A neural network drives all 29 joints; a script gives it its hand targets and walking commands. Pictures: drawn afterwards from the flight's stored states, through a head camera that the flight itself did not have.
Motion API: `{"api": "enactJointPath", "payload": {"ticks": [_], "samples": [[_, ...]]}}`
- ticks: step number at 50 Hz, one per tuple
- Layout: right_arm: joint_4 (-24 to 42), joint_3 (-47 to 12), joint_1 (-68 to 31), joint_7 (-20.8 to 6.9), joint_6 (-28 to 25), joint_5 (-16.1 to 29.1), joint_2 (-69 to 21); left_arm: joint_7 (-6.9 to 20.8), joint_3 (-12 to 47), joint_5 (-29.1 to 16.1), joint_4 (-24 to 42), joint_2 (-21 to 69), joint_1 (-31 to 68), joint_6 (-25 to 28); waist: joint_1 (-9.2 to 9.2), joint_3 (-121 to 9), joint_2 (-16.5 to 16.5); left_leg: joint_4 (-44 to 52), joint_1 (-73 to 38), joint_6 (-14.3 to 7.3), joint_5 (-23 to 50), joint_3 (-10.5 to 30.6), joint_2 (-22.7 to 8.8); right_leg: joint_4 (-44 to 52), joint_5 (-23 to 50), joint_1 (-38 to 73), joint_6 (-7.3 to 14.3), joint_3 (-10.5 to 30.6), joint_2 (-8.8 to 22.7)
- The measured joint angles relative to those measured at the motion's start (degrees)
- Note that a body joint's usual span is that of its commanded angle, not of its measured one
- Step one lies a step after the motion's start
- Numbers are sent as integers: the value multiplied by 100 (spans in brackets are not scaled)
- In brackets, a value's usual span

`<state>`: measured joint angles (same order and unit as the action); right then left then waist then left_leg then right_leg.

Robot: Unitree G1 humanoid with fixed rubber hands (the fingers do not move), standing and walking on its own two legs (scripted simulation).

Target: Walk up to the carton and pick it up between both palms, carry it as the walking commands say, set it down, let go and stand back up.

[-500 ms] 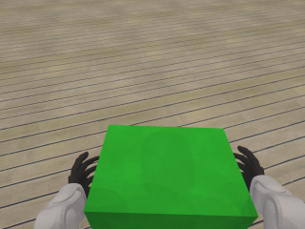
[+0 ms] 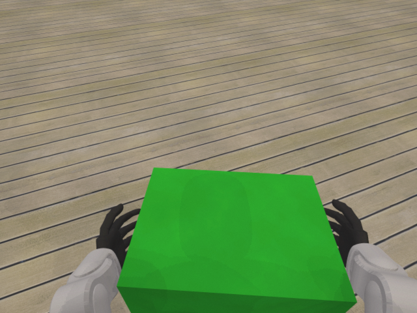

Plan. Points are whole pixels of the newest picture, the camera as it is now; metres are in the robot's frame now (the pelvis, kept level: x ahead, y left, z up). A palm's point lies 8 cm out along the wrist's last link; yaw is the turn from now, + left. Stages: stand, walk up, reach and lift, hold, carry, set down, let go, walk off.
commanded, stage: carry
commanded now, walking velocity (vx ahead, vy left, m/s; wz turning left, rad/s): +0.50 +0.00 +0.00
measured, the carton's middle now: (227, 262) +0.24 -0.02 -0.01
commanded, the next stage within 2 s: none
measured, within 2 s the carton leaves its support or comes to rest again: neither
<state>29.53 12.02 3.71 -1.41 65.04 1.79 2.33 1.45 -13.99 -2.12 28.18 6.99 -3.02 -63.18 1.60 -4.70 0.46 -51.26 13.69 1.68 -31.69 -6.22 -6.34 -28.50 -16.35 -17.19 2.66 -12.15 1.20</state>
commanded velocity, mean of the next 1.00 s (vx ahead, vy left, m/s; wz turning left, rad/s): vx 0.24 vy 0.00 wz -0.20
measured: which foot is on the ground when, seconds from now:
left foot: up 0.00-0.24, down 0.26-0.72, up 0.74-0.94, down 0.96-1.00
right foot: down 0.00-0.30, up 0.32-0.62, down 0.64-0.96, up 0.98-1.00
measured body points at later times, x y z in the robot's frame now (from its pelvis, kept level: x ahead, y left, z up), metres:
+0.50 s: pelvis +0.36 +0.04 +0.02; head +0.41 +0.05 +0.46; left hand +0.63 +0.21 +0.06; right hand +0.59 -0.18 +0.08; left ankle +0.31 +0.12 -0.73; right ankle +0.35 -0.10 -0.70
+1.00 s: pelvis +0.72 +0.03 +0.00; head +0.79 +0.04 +0.45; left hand +0.97 +0.22 +0.05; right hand +0.96 -0.17 +0.06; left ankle +0.77 +0.10 -0.73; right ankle +0.59 -0.09 -0.69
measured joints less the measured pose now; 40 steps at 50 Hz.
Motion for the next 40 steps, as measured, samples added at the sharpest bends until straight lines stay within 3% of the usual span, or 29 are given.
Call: {"api": "enactJointPath", "payload": {"ticks": [2,4,8,11,12,13,15,17,19,21,24,31,33,35,36,38,40], "samples": [[-192,-83,-164,-17,81,44,78,-75,42,50,138,-58,-105,-123,-86,23,-213,-665,575,-38,-193,-26,226,326,281,327,-5,154,103],[-235,-62,-275,-49,72,63,15,-205,54,83,292,-44,-134,-177,-153,125,-263,-454,1109,-29,131,-98,237,727,50,744,-104,166,138],[-268,-36,-458,-99,-23,12,-215,-219,-154,-31,530,-54,-192,-171,-448,273,-281,1123,1700,-16,1186,-199,244,1358,-199,1408,-321,357,218],[-65,-14,-313,-106,-120,-4,-317,-216,-189,-157,637,-88,-195,-141,-476,326,-241,2256,1734,-57,2074,-508,337,1404,-530,1895,-452,295,333],[-4,-19,-260,-96,-132,-5,-321,-210,-192,-185,654,-85,-206,-130,-466,327,-185,2549,1633,-105,2400,-633,368,1187,-696,1983,-483,256,355],[1,-32,-226,-94,-146,-10,-330,-174,-194,-211,659,-92,-231,-127,-465,311,-120,2629,1506,-298,2866,-668,373,747,-875,1968,-498,253,384],[-139,-93,-231,-50,-221,-102,-451,-124,-229,-224,510,-263,-146,-141,-364,315,-216,2146,1432,-597,2654,-754,432,-903,-670,1430,-411,430,569],[-255,-134,-279,26,-186,-220,-492,-66,-213,-219,189,-418,31,-138,-247,350,-88,1998,1262,-647,2079,-684,378,-2721,-994,595,-302,714,316],[-234,-135,-201,68,-116,-283,-475,-64,-161,-227,-16,-456,129,-177,-179,344,42,2255,932,-535,1963,-644,321,-3506,-978,-92,-224,748,157],[-102,-86,-106,69,-42,-276,-468,-38,-193,-222,-80,-337,146,-148,-115,314,103,2598,565,-505,1884,-644,297,-3184,-1032,-558,-239,691,158],[152,-30,-96,79,-80,-216,-476,74,-269,-235,79,-201,118,12,-9,282,57,3000,37,-411,1721,-653,253,-1732,-1045,-913,-329,527,196],[189,-20,17,-29,-96,-84,-265,8,1,-29,412,-182,-79,-106,105,-1,117,3437,-1387,-121,912,-557,116,327,680,-912,-303,-183,89],[140,-15,-8,-32,-11,-73,-197,-28,17,7,371,-141,-43,-203,94,-89,210,3180,-1689,32,475,-492,21,400,1188,-708,-131,-312,29],[-38,5,-62,-42,61,-77,-52,-81,63,90,105,-37,21,-170,5,-147,517,2183,-1535,-7,641,-394,-356,5,724,-494,13,-478,-140],[-159,-22,-121,-41,90,-94,1,-97,71,135,-8,-40,74,-193,-101,-156,482,1209,-1196,-21,640,-253,-348,-139,372,-428,28,-452,-122],[-372,-129,-326,-30,150,-122,92,-128,46,152,-90,-92,130,-237,-298,-28,196,-586,-336,-26,91,-15,2,-174,113,-280,10,-201,22],[-372,-107,-474,-53,146,-80,86,-186,22,99,46,-104,143,-238,-345,270,-14,-1205,480,-47,-94,39,252,138,124,37,-104,20,145]]}}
